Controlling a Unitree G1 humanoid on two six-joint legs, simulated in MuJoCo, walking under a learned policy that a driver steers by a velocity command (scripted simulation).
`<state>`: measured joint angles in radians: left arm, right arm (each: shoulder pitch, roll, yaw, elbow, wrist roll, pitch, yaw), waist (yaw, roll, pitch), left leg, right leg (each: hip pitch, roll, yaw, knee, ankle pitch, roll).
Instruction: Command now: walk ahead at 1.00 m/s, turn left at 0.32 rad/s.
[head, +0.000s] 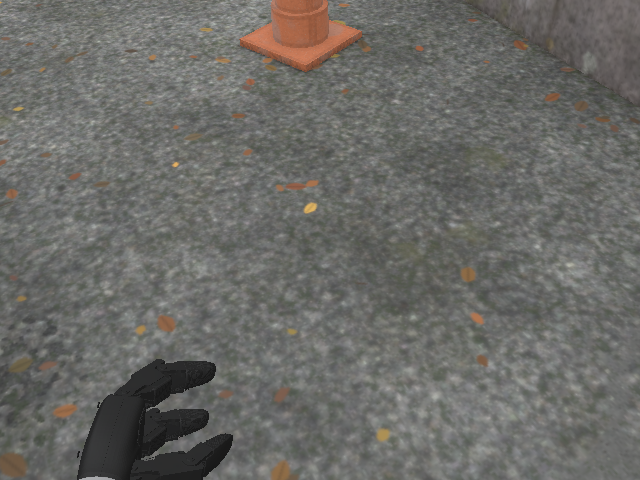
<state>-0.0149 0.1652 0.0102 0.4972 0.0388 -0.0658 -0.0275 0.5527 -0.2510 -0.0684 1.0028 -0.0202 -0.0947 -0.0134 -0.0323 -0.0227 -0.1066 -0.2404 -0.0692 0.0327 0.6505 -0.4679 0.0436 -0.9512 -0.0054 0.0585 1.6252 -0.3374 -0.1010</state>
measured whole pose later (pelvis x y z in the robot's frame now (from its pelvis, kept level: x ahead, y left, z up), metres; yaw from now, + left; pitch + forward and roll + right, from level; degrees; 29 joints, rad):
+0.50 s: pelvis +0.34 +0.01 +0.02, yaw +5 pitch +2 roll -2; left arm 0.43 0.23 0.04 0.85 0.00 -0.09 -0.01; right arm 0.11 -0.22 -0.03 0.72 -0.03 -0.06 0.01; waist 0.07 0.04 0.02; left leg -0.56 0.01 -0.04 0.64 -0.05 0.02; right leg -0.18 0.04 -0.05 0.42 -0.27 -0.02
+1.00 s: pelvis +0.39 +0.03 +0.02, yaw +5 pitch -1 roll -1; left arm 0.31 0.19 0.02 0.85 0.02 0.01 0.03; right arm 0.27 -0.20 -0.04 0.82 -0.02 0.00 -0.01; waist -0.02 0.02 -0.01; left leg -0.34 -0.04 0.00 0.46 -0.10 0.05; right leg -0.20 0.03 0.01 0.50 -0.29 -0.02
